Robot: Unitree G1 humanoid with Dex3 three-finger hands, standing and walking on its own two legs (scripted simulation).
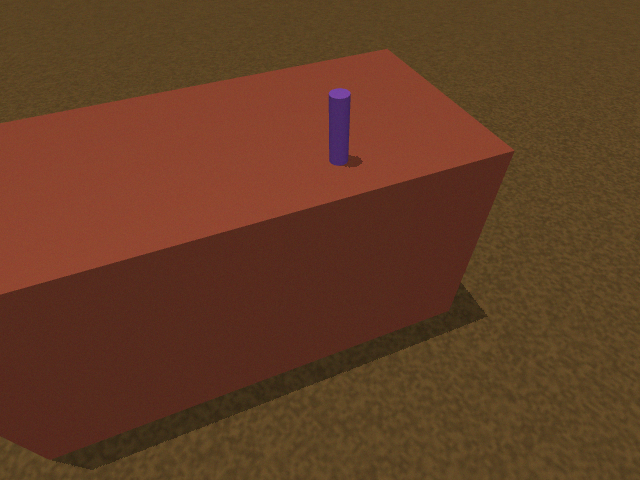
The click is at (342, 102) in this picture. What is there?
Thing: slim round
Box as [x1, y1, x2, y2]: [329, 88, 350, 165]
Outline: 337,88 329,92 329,160 333,164 340,165 344,164 347,161 350,93 346,89
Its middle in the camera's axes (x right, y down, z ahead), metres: +0.04 -0.24 +0.85
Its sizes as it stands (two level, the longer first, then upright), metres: 0.044 0.044 0.164
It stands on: a support 0.70 m high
